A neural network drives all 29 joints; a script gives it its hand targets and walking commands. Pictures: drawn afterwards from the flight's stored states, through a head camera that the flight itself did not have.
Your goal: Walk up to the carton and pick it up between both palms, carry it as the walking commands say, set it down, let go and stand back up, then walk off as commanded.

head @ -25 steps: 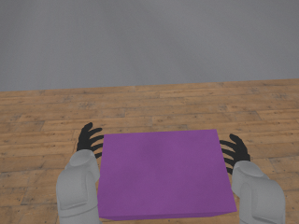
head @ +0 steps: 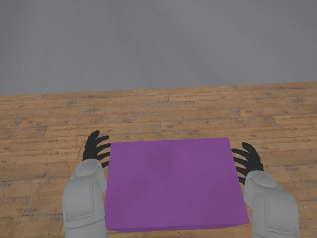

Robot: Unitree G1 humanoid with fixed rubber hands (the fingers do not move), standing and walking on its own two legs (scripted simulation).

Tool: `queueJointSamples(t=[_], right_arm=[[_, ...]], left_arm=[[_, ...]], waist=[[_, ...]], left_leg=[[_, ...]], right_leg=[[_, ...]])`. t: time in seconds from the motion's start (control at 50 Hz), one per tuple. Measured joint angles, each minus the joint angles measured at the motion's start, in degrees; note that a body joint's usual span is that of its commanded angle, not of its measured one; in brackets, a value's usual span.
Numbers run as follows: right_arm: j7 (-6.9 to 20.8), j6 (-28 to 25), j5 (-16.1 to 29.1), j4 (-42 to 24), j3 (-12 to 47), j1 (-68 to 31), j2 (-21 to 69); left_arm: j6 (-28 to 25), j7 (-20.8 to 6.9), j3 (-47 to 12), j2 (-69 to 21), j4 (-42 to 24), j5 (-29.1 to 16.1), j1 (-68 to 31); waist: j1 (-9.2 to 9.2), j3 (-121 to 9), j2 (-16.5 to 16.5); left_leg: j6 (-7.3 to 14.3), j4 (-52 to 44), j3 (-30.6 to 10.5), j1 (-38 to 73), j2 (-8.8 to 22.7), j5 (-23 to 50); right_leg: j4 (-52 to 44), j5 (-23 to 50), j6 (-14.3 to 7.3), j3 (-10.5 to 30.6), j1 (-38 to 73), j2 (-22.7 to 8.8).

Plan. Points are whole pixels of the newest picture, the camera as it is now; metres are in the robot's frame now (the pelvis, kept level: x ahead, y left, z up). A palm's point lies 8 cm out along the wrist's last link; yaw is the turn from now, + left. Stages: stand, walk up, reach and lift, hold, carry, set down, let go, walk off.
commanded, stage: carry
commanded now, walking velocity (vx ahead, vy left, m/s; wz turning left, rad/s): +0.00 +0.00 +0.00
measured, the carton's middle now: (171, 188) +0.25 +0.01 -0.01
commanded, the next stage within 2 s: none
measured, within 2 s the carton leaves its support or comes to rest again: neither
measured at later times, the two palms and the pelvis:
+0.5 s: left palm (97, 168) +0.25 +0.19 +0.07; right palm (250, 181) +0.24 -0.16 +0.06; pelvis +0.00 +0.00 +0.00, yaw +0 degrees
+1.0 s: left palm (97, 167) +0.26 +0.19 +0.07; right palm (250, 180) +0.24 -0.17 +0.06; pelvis +0.00 +0.00 +0.00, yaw +0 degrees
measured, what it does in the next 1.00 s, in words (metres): stands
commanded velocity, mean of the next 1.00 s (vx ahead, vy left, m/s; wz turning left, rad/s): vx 0.00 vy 0.00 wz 0.00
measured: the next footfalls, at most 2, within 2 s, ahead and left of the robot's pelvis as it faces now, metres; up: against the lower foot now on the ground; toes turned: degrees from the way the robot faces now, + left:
none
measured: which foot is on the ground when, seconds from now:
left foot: down 0.00-1.00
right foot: down 0.00-1.00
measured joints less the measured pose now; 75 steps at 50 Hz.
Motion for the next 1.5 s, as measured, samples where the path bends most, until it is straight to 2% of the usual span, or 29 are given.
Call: queueJointSamples(t=[0.26, 0.46, 0.58, 1.5], right_arm=[[0.43, -2.02, 0.0, 1.61, -0.37, 0.0, 0.0], [1.9, -8.35, -0.31, 9.95, -2.29, -0.05, -0.01], [2.06, -10.74, -0.34, 10.48, -2.36, -0.05, -0.01], [2.14, -13.38, -0.42, 11.98, -2.77, -0.06, -0.03]], left_arm=[[-1.59, -0.37, 0.0, 0.0, 1.31, 0.27, 0.0], [-7.51, -1.62, 0.0, 0.01, 9.31, 2.02, -0.01], [-9.89, -2.01, 0.0, 0.01, 9.98, 2.14, -0.01], [-11.87, -1.82, 0.0, 0.02, 11.56, 1.54, -0.01]], waist=[[0.0, 0.17, 0.0], [0.0, 0.58, 0.0], [0.0, 1.38, 0.0], [0.0, 1.54, 0.0]], left_leg=[[0.0, -0.02, 0.0, 0.0, 0.0, 0.08], [0.0, -0.04, 0.0, -0.01, 0.0, 0.27], [0.0, -0.04, 0.0, 0.0, 0.0, 0.36], [0.0, -0.1, 0.0, 0.0, 0.0, 0.47]], right_leg=[[0.0, 0.04, 0.0, 0.0, 0.0, 0.0], [0.0, 0.25, 0.0, 0.0, -0.02, -0.01], [0.0, 0.34, 0.0, 0.0, -0.01, -0.01], [0.11, 0.34, 0.0, -0.01, -0.08, -0.02]])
